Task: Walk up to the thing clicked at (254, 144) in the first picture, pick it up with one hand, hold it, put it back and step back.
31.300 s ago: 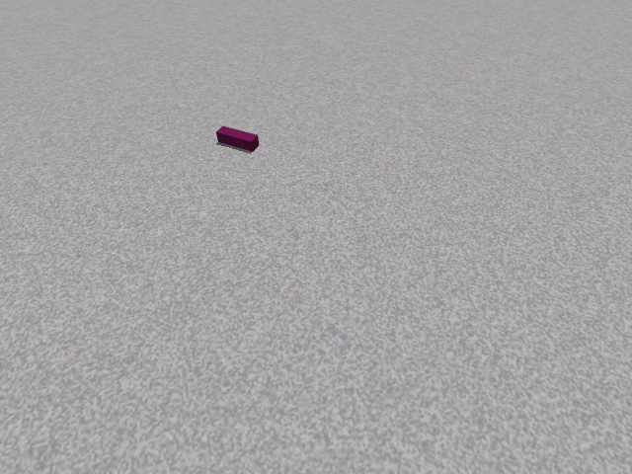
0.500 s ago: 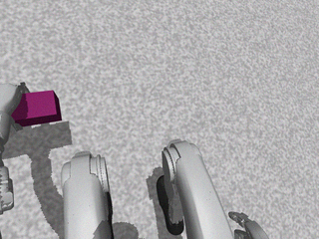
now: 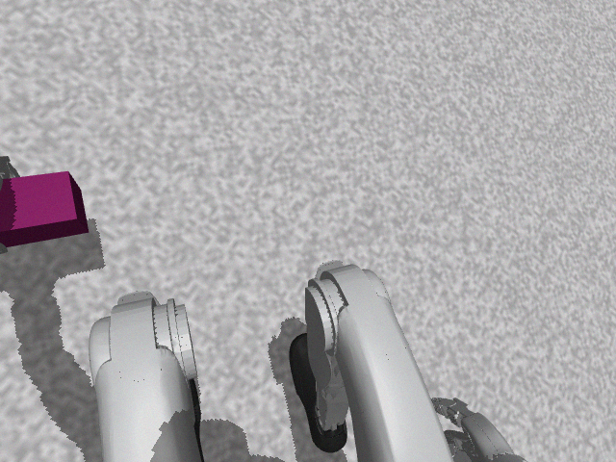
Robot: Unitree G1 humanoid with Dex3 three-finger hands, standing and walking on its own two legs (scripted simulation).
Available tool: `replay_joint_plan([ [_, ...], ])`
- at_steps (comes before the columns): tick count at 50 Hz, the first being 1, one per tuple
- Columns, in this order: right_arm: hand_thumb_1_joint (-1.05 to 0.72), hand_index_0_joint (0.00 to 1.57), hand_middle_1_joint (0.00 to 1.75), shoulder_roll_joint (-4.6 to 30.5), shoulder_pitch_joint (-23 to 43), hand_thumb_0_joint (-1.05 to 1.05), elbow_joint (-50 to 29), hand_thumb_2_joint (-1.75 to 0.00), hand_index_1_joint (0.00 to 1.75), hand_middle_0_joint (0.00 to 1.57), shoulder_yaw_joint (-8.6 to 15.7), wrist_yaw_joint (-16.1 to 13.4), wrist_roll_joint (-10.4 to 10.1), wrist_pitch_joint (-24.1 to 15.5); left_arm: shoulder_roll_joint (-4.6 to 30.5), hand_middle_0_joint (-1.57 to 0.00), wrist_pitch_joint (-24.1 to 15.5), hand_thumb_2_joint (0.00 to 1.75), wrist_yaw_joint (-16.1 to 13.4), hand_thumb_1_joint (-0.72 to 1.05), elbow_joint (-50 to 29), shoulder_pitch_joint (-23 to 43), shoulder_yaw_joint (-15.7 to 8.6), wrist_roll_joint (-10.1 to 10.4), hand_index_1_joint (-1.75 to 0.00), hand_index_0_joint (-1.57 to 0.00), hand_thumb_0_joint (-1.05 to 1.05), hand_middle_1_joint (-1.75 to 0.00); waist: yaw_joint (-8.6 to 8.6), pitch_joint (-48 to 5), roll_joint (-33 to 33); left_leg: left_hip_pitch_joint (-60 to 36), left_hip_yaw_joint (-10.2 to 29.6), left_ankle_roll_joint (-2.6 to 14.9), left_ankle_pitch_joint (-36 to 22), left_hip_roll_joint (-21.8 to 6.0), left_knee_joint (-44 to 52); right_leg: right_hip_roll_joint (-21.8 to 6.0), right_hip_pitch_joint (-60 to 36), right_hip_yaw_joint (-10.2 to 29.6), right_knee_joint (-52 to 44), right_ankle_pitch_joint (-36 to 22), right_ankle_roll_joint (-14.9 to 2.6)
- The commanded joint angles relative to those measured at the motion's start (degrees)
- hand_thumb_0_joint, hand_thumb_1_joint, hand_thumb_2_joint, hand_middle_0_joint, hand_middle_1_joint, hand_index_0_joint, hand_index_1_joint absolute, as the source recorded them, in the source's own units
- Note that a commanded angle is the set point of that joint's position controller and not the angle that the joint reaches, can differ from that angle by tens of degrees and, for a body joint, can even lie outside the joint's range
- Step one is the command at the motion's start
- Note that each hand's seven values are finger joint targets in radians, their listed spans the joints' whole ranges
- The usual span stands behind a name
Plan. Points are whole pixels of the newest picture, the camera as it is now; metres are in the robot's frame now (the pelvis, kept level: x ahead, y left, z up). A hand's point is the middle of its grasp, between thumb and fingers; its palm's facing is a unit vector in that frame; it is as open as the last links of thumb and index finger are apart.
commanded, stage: lower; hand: left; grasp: from above
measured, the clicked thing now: out of the picture +0.43 +0.36 -0.21
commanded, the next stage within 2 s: rest in 0.10 s
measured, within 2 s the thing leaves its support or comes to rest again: rests again in 0.94 s
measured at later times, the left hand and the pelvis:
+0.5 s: hand (5, 223) +0.43 +0.35 -0.23, palm faces -0.46 -0.14 -0.88, open 9.9 cm; pelvis +0.00 +0.00 -0.02, yaw -3 degrees
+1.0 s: hand (17, 225) +0.43 +0.34 -0.26, palm faces -0.45 -0.14 -0.88, open 9.9 cm; pelvis +0.00 +0.00 -0.03, yaw -4 degrees
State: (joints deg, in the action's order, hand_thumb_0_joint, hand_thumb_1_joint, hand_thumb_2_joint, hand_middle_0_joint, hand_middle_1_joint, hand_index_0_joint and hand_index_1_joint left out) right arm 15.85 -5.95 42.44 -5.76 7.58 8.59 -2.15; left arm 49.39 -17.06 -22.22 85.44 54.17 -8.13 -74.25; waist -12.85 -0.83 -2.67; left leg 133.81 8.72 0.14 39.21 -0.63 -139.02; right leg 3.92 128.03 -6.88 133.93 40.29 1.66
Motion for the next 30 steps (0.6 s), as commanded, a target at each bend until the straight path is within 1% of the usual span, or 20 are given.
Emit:
replay_joint_plan([
  [1, -0.9, 0.2, 0.3, 14.8, -11.2, 0.0, -0.2, -0.9, 0.3, 0.2, 3.4, -0.4, 0.8, -0.1, 17.9, -0.89, -1.1, 0.86, -3.7, 0.55, -7.2, 16.7, -2.9, 0.7, -0.85, -0.92, 0.0, -0.88, 0.32, -38.1, 20.2, -30.6, -4.1, 1.24, -11.6, -0.2, 12.2, 1.3, -17.0, -3.8, -11.7, -14.2, -3.43],
  [3, -0.91, 0.2, 0.3, 15.3, -10.9, 0.0, -0.4, -0.9, 0.3, 0.2, 3.3, -0.4, 1.3, -0.4, 18.4, -0.9, -1.3, 0.86, -4.4, 0.56, -5.8, 16.7, -3.3, 0.2, -0.85, -0.92, 0.0, -0.88, -0.28, -37.1, 21.3, -30.9, -3.8, 1.09, -11.0, -0.4, 11.7, 1.3, -15.7, -4.3, -11.2, -13.5, -3.51],
  [4, -0.9, 0.2, 0.3, 15.1, -10.8, 0.0, -0.3, -0.9, 0.3, 0.2, 3.0, -0.3, 1.4, -0.3, 19.6, -0.89, -1.6, 0.85, -4.8, 0.55, -7.4, 17.4, -3.5, -0.3, -0.84, -0.92, 0.0, -0.87, 0.34, -38.5, 22.2, -30.8, -3.8, 1.08, -11.5, -0.5, 11.5, 1.6, -16.9, -4.1, -11.1, -14.2, -3.47],
  [8, -0.9, 0.2, 0.3, 15.8, -11.0, 0.0, -0.2, -0.9, 0.3, 0.2, 3.0, 0.1, 1.9, -0.6, 20.0, -0.91, -1.1, 0.89, -5.9, 0.57, -7.1, 17.1, -4.6, -0.3, -0.86, -0.93, 0.0, -0.89, -0.28, -38.7, 23.3, -31.9, -3.2, 0.85, -12.5, -0.5, 11.2, 1.6, -15.7, -5.0, -9.5, -14.6, -3.61],
  [9, -0.9, 0.2, 0.3, 15.8, -10.8, 0.0, -0.3, -0.9, 0.3, 0.2, 2.9, 0.2, 2.0, -0.8, 19.4, -0.92, -0.8, 0.88, -6.0, 0.59, -5.2, 15.7, -4.3, -0.5, -0.87, -0.94, 0.0, -0.9, -0.48, -37.1, 23.5, -32.0, -3.1, 0.79, -12.2, -0.5, 11.2, 1.6, -14.8, -5.3, -9.2, -14.2, -3.73],
  [10, -0.9, 0.2, 0.3, 15.7, -10.4, 0.0, -0.4, -0.9, 0.3, 0.2, 2.7, 0.2, 2.2, -0.8, 20.4, -0.92, -0.9, 0.88, -6.2, 0.6, -7.9, 17.3, -4.6, -0.4, -0.86, -0.95, 0.0, -0.9, 0.12, -39.4, 24.8, -32.9, -2.9, 0.64, -12.3, -0.6, 11.5, 1.7, -15.5, -5.3, -9.1, -14.4, -3.76],
  [12, -0.9, 0.2, 0.3, 15.9, -10.5, 0.0, -0.4, -0.89, 0.3, 0.2, 2.6, 0.4, 2.2, -1.1, 19.1, -0.89, -0.2, 0.85, -6.3, 0.57, -4.2, 15.9, -3.6, -0.5, -0.83, -0.92, 0.0, -0.86, -1.07, -36.5, 23.2, -31.2, -2.8, 0.82, -12.1, -0.7, 10.5, 1.8, -14.3, -5.4, -8.9, -14.4, -3.66],
  [14, -0.9, 0.2, 0.3, 15.8, -10.9, 0.0, -0.2, -0.89, 0.3, 0.2, 2.1, 0.6, 2.4, -1.2, 19.9, -0.87, 0.0, 0.86, -6.7, 0.52, -3.5, 15.6, -3.9, -0.4, -0.81, -0.9, 0.0, -0.84, -1.43, -36.3, 21.6, -29.1, -3.0, 1.23, -11.7, -0.7, 9.5, 1.9, -16.3, -5.1, -9.3, -15.0, -3.29],
  [15, -0.89, 0.2, 0.3, 16.0, -10.7, 0.0, -0.3, -0.89, 0.3, 0.2, 1.9, 0.6, 2.6, -1.1, 20.7, -0.86, -0.3, 0.85, -7.0, 0.52, -5.1, 15.8, -4.5, -0.2, -0.8, -0.89, 0.0, -0.83, -0.75, -37.9, 22.3, -29.5, -3.1, 1.1, -12.5, -0.8, 9.6, 2.1, -17.8, -5.1, -9.5, -15.8, -3.19],
  [17, -0.89, 0.2, 0.3, 16.0, -10.5, 0.0, -0.2, -0.89, 0.3, 0.2, 1.5, 0.7, 2.9, -1.3, 21.2, -0.87, -0.2, 0.86, -7.2, 0.54, -4.0, 15.5, -4.6, 0.0, -0.81, -0.9, 0.0, -0.84, -1.09, -36.9, 22.0, -28.7, -2.9, 1.14, -12.3, -0.7, 9.3, 2.0, -17.4, -5.3, -9.1, -15.4, -3.21],
  [18, -0.89, 0.2, 0.3, 16.2, -10.3, 0.0, -0.3, -0.89, 0.3, 0.2, 1.5, 0.6, 3.0, -1.6, 20.0, -0.86, -0.2, 0.86, -7.1, 0.53, -2.7, 14.4, -3.9, 0.0, -0.82, -0.89, 0.0, -0.85, -1.41, -36.1, 21.6, -29.5, -2.7, 1.13, -12.9, -0.9, 8.8, 2.1, -16.5, -5.7, -8.8, -16.0, -3.24],
  [19, -0.89, 0.2, 0.3, 16.5, -10.4, 0.0, -0.5, -0.89, 0.3, 0.2, 1.3, 0.7, 3.1, -1.6, 21.0, -0.86, -0.4, 0.86, -7.2, 0.54, -3.4, 15.9, -4.0, -0.3, -0.82, -0.89, 0.0, -0.86, -2.09, -36.3, 22.3, -29.2, -2.5, 1.06, -13.1, -0.9, 8.9, 2.2, -16.7, -5.8, -8.7, -16.2, -3.25],
  [20, -0.89, 0.2, 0.3, 16.8, -9.8, 0.0, -1.0, -0.89, 0.3, 0.2, 1.1, 0.6, 3.1, -1.7, 21.7, -0.87, -0.6, 0.87, -7.5, 0.54, -3.4, 15.6, -4.6, -0.1, -0.82, -0.9, 0.0, -0.85, -1.84, -37.0, 22.4, -29.6, -2.3, 1.0, -13.4, -0.9, 8.8, 2.2, -17.2, -5.9, -8.5, -16.5, -3.25],
  [21, -0.89, 0.2, 0.3, 16.6, -9.9, 0.0, -0.7, -0.89, 0.3, 0.2, 1.0, 0.7, 3.1, -1.9, 20.8, -0.87, -0.5, 0.87, -7.4, 0.54, -2.1, 14.6, -3.8, -0.1, -0.83, -0.9, 0.0, -0.86, -1.85, -36.0, 22.3, -30.0, -2.2, 0.97, -14.0, -1.0, 8.5, 2.2, -16.7, -5.9, -8.1, -16.8, -3.31],
  [22, -0.89, 0.2, 0.3, 17.1, -10.1, 0.0, -0.8, -0.89, 0.3, 0.2, 1.0, 0.7, 3.3, -2.1, 21.0, -0.87, -0.6, 0.87, -7.7, 0.54, -1.6, 14.5, -4.4, -0.1, -0.83, -0.9, 0.0, -0.86, -2.27, -35.0, 22.3, -29.9, -2.2, 0.8, -14.1, -1.0, 8.4, 2.1, -16.3, -6.3, -8.2, -16.8, -3.38],
  [23, -0.89, 0.2, 0.3, 17.4, -10.3, 0.0, -0.6, -0.89, 0.3, 0.2, 0.8, 0.7, 3.5, -2.1, 23.5, -0.87, -0.8, 0.89, -8.1, 0.55, -2.3, 14.3, -6.0, -0.3, -0.84, -0.9, 0.0, -0.87, -2.12, -36.7, 23.1, -30.8, -1.9, 0.78, -14.7, -1.1, 8.6, 2.3, -17.6, -6.4, -8.0, -17.4, -3.28],
  [24, -0.89, 0.2, 0.3, 17.2, -10.5, 0.0, -0.4, -0.89, 0.3, 0.2, 0.6, 0.8, 3.8, -2.1, 24.3, -0.89, -0.8, 0.89, -8.4, 0.57, -1.2, 14.1, -6.4, -0.9, -0.84, -0.92, 0.0, -0.86, -2.25, -35.6, 23.2, -29.8, -2.1, 0.87, -14.4, -1.1, 8.1, 2.3, -17.8, -6.1, -7.9, -17.4, -3.23],
  [25, -0.89, 0.2, 0.3, 17.3, -10.0, 0.0, -0.9, -0.89, 0.3, 0.2, 0.5, 0.8, 3.9, -2.1, 22.9, -0.9, -1.0, 0.88, -8.6, 0.58, -0.9, 14.3, -5.6, -0.9, -0.82, -0.93, 0.0, -0.85, -2.24, -35.2, 23.4, -29.3, -2.1, 0.68, -13.6, -1.1, 8.5, 2.3, -17.5, -6.4, -7.9, -16.6, -3.32],
  [26, -0.89, 0.2, 0.3, 17.1, -10.4, 0.0, -0.5, -0.89, 0.3, 0.2, 0.1, 0.9, 4.1, -2.2, 24.2, -0.92, -0.9, 0.91, -9.0, 0.6, 0.0, 13.7, -6.8, -1.2, -0.85, -0.94, 0.0, -0.87, -2.81, -34.1, 23.2, -29.1, -2.0, 0.75, -13.6, -1.2, 8.3, 2.3, -17.3, -6.7, -7.8, -16.7, -3.3],
  [30, -0.89, 0.2, 0.3, 18.0, -8.6, 0.0, -1.4, -0.89, 0.3, 0.2, -0.6, 0.8, 4.5, -2.7, 23.9, -0.91, -1.4, 0.91, -9.8, 0.59, 0.8, 15.5, -4.9, -1.0, -0.85, -0.93, 0.0, -0.87, -3.73, -32.3, 23.1, -27.0, -1.7, 0.86, -10.4, -1.3, 7.7, 2.5, -16.5, -6.8, -8.2, -14.4, -3.29],
])
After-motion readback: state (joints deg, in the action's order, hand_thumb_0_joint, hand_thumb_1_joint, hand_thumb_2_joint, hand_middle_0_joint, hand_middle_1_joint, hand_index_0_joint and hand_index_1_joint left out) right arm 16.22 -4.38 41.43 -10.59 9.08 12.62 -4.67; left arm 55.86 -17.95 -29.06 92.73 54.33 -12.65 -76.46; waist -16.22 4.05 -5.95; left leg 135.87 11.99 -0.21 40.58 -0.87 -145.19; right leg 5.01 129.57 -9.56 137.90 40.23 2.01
